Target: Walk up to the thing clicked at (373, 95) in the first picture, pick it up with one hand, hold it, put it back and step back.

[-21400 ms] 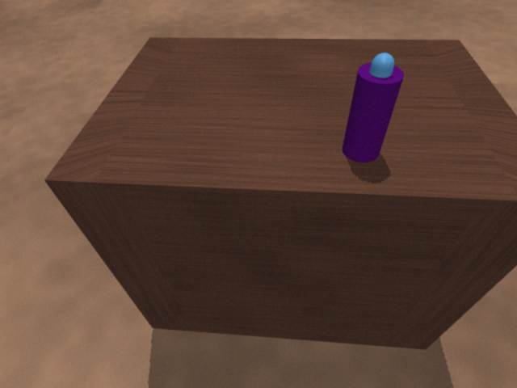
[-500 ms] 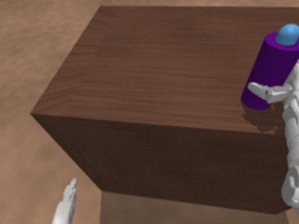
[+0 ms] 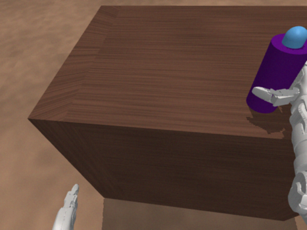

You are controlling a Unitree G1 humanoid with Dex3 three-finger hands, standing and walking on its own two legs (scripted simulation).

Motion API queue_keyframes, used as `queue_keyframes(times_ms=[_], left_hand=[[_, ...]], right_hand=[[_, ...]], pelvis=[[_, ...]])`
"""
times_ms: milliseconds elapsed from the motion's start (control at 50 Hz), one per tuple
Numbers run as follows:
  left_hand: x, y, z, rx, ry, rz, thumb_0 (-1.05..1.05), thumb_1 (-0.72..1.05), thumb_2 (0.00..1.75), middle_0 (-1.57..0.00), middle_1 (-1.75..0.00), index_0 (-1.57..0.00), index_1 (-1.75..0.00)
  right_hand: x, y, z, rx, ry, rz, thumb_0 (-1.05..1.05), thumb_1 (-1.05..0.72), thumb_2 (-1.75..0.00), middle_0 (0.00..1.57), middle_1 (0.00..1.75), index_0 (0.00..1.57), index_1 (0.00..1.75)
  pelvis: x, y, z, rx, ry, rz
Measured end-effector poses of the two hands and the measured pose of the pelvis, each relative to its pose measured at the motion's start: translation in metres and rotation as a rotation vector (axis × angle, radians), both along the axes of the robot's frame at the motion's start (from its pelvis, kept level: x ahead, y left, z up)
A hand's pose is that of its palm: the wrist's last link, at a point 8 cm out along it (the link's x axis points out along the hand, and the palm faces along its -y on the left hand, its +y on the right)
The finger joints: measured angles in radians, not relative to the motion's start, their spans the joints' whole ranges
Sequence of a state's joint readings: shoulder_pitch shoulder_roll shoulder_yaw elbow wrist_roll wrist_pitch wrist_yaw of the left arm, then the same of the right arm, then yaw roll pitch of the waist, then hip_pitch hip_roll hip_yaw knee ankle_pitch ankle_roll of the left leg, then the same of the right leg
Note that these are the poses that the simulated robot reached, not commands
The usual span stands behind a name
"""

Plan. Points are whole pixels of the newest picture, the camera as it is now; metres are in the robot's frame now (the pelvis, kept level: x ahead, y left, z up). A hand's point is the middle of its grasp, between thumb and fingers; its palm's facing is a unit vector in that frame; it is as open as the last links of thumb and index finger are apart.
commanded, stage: open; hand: right
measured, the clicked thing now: (277, 71) +0.48 -0.20 +0.16
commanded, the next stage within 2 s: withdraw in 0.32 s
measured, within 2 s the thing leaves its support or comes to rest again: neither
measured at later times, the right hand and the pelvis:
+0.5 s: hand (277, 77) +0.48 -0.21 +0.14, palm faces +0.17 +0.99 +0.02, open 15.0 cm; pelvis -0.01 +0.00 +0.00, yaw +0 degrees
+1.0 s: hand out of the picture +0.47 -0.32 +0.27, palm faces +0.36 +0.92 -0.17, open 17.6 cm; pelvis +0.01 +0.00 +0.01, yaw +0 degrees
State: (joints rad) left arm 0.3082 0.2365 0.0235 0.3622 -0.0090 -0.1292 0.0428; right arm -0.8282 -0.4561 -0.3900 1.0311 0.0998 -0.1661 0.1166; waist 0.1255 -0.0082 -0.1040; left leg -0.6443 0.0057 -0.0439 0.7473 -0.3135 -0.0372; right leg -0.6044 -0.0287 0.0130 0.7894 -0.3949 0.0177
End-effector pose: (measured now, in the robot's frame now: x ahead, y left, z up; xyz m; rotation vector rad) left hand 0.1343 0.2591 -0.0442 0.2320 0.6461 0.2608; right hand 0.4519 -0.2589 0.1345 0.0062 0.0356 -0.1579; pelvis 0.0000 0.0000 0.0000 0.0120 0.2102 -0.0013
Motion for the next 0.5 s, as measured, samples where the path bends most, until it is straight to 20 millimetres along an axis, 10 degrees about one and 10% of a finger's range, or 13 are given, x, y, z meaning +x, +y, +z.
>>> queue_keyframes(times_ms=[500], left_hand=[[-0.015,0.004,0.000,0.006,0.009,-0.005,-0.01,-0.51,0.04,-0.05,-0.05,-0.06,-0.05]], right_hand=[[0.001,0.000,0.009,0.014,-0.024,-0.011,-0.01,0.57,-0.22,0.50,0.38,0.51,0.38]], pelvis=[[-0.011,0.003,-0.004,-0.004,0.005,0.004]])
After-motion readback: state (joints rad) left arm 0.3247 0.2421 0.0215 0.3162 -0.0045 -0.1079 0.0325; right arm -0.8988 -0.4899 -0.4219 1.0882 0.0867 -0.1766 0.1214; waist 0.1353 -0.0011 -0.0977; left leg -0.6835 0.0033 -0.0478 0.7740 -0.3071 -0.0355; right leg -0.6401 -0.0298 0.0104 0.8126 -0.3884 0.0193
